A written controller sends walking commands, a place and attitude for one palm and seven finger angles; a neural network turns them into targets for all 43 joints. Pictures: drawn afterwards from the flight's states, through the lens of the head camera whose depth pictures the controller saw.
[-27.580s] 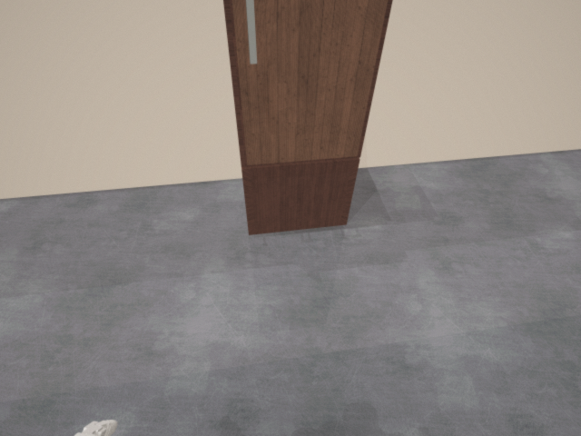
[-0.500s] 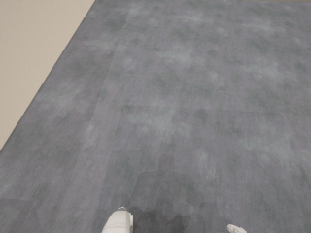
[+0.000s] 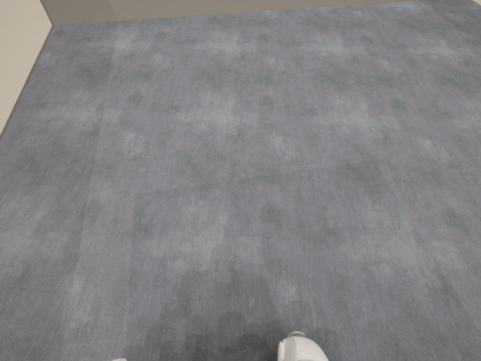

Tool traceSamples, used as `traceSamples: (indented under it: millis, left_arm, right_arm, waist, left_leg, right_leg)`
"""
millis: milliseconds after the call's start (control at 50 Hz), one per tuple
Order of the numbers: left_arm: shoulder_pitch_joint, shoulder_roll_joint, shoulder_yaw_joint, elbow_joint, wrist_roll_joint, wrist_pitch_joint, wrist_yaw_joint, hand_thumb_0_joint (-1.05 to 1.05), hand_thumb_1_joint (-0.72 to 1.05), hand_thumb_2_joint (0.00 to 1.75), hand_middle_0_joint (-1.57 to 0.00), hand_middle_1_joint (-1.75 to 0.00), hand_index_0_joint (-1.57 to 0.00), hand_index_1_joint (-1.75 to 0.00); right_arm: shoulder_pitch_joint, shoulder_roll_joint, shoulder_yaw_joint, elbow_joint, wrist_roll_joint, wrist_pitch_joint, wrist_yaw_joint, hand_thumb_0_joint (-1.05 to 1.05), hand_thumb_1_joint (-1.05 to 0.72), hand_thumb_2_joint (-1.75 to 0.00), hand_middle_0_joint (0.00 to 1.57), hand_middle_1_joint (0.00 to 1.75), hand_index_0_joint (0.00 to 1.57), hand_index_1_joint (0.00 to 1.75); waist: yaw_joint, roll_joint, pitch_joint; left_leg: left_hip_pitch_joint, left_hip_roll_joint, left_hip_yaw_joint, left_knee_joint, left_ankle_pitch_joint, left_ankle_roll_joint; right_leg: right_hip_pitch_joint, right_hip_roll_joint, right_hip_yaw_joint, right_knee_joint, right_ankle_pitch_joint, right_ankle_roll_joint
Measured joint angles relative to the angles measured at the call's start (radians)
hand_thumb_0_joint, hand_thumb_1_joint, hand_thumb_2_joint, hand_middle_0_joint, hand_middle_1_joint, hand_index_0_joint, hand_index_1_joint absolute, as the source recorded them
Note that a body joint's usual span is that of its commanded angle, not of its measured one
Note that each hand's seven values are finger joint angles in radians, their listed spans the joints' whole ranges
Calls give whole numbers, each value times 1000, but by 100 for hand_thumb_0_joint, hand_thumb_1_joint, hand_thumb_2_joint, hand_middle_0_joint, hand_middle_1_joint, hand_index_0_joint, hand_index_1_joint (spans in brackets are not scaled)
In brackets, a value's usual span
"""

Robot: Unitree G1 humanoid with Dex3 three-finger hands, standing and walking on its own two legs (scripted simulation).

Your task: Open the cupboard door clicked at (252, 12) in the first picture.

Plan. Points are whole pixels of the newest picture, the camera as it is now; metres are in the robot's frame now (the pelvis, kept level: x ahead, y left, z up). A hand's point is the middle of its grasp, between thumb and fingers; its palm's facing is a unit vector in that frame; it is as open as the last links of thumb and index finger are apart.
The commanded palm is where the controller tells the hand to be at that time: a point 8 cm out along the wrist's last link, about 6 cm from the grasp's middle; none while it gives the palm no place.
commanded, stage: turn to face it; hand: left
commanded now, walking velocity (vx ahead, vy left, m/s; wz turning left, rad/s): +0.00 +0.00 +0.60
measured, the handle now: out of the picture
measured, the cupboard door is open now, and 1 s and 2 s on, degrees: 40 40 40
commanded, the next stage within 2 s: none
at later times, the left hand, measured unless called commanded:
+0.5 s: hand (156, 320) +0.22 +0.19 -0.19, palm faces +0.26 -0.96 -0.14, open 7.2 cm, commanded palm none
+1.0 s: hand (166, 338) +0.18 +0.15 -0.15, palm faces +0.50 -0.81 -0.30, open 7.4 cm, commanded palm none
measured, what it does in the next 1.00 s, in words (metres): walks ahead, turning left: right foot, then left foot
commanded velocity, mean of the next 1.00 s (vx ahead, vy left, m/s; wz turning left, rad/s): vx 0.00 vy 0.00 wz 0.60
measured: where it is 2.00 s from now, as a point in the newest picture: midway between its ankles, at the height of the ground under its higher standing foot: (261, 345)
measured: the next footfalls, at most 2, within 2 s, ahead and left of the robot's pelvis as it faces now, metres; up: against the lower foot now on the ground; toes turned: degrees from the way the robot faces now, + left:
right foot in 0.08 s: +0.19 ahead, -0.13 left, +0.00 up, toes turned -7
left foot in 0.46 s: +0.21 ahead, +0.12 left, +0.00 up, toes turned +21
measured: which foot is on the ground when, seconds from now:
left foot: down 0.00-0.08, up 0.10-0.44, down 0.46-0.84, up 0.86-1.00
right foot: up 0.00-0.06, down 0.08-0.46, up 0.48-0.84, down 0.86-1.00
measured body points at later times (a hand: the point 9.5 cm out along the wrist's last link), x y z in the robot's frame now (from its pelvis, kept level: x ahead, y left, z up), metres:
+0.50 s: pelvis +0.16 +0.00 -0.02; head +0.18 +0.04 +0.43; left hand +0.21 +0.24 -0.18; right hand +0.26 -0.24 -0.15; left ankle +0.18 +0.10 -0.74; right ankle +0.14 -0.12 -0.72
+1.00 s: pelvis +0.23 -0.06 +0.00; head +0.28 -0.06 +0.45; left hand +0.16 +0.19 -0.13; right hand +0.43 -0.25 -0.16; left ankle +0.13 +0.06 -0.65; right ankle +0.26 -0.16 -0.74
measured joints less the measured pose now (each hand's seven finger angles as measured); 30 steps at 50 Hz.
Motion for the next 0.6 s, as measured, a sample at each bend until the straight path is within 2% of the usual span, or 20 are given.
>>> traceSamples:
  millis: [40,80,140,160,200,240,320,400,440,460,480,520,560,600]
  left_arm:
    - [-27,15,-5,-4,0,-9,5,0,92,90,-19,-30,-19,-29]
    - [-46,34,-12,-11,2,-39,12,0,92,90,-19,-30,-19,-29]
    - [-81,13,-27,-6,-12,-63,31,0,92,90,-19,-30,-19,-29]
    - [-85,1,-34,-7,-13,-59,36,0,92,90,-19,-30,-19,-29]
    - [-84,-21,-46,-7,-14,-51,46,0,92,90,-19,-30,-19,-29]
    - [-78,-42,-55,-2,-13,-44,51,0,91,90,-20,-30,-20,-29]
    - [-67,-74,-44,-7,-22,-43,60,-2,93,90,-20,-30,-20,-30]
    - [-63,-71,-38,-18,-11,-36,58,-4,94,90,-20,-30,-20,-30]
    - [-48,-62,-33,-20,-10,-26,55,-3,94,90,-20,-30,-20,-30]
    - [-33,-58,-31,-22,-12,-18,54,-3,93,90,-20,-30,-20,-30]
    - [-25,-46,-26,-20,-16,-5,53,-3,93,90,-20,-30,-20,-30]
    - [-17,-17,-17,-14,-14,26,54,-2,93,90,-20,-30,-20,-30]
    - [-17,5,-6,-5,-7,44,53,-1,92,90,-20,-30,-20,-30]
    - [-20,21,0,-7,-5,48,50,-1,92,90,-20,-30,-20,-29]
  right_arm:
    - [31,-3,5,13,0,6,0,0,-92,-90,20,30,20,30]
    - [70,10,14,37,10,14,3,0,-92,-90,20,30,20,30]
    - [48,20,20,65,30,49,3,0,-91,-90,20,29,20,30]
    - [37,26,19,66,31,57,2,0,-91,-90,20,29,20,30]
    - [9,41,21,57,29,68,2,1,-91,-90,20,29,20,30]
    - [-21,56,23,36,27,74,5,1,-91,-90,20,29,20,30]
    - [-76,77,24,-11,22,74,15,0,-91,-90,20,29,20,30]
    - [-129,65,15,-36,14,83,18,1,-93,-90,20,30,20,30]
    - [-144,45,9,-55,12,80,25,1,-94,-90,20,30,20,30]
    - [-144,31,5,-69,10,74,28,1,-93,-90,20,30,20,30]
    - [-153,25,1,-78,6,69,26,1,-93,-90,20,30,20,30]
    - [-175,23,-1,-94,1,63,20,1,-93,-90,20,30,20,30]
    - [-179,19,-2,-111,0,58,11,1,-92,-90,20,30,20,30]
    - [-180,13,0,-119,2,54,3,0,-92,-90,20,30,20,30]
  waist:
    - [-24,8,7]
    - [-38,-7,2]
    - [-49,13,22]
    - [-53,15,21]
    - [-57,11,12]
    - [-60,-3,2]
    - [-50,-25,-14]
    - [-27,-37,-14]
    - [-19,-43,-13]
    - [-17,-36,-21]
    - [-21,-44,-26]
    - [-22,-59,-22]
    - [-20,-57,-23]
    - [-11,-50,-17]
  left_leg:
    - [28,19,7,37,-53,-23]
    - [0,36,-9,179,-115,-29]
    - [-178,27,-159,612,-206,-2]
    - [-233,18,-185,701,-197,2]
    - [-328,13,-202,783,-156,0]
    - [-395,15,-197,763,-117,-7]
    - [-454,20,-172,613,-55,-21]
    - [-430,14,-141,439,-24,-21]
    - [-384,6,-127,319,50,-15]
    - [-364,3,-134,264,106,14]
    - [-381,-7,-139,286,98,46]
    - [-394,-22,-144,317,60,73]
    - [-389,-33,-160,290,59,71]
    - [-372,-45,-179,239,87,60]
  right_leg:
    - [47,21,-18,-86,8,-17]
    - [120,27,-24,-158,29,-40]
    - [153,36,-57,-99,-87,-54]
    - [179,34,-70,-120,-90,-47]
    - [230,31,-94,-179,-80,-39]
    - [274,24,-115,-236,-72,-42]
    - [332,10,-162,-290,-82,-30]
    - [362,-8,-211,-250,-139,-9]
    - [363,-25,-230,-186,-189,8]
    - [349,-32,-237,-136,-223,18]
    - [313,-38,-212,-50,-305,39]
    - [224,-15,-103,160,-402,57]
    - [150,8,-36,314,-372,70]
    - [102,19,11,387,-304,83]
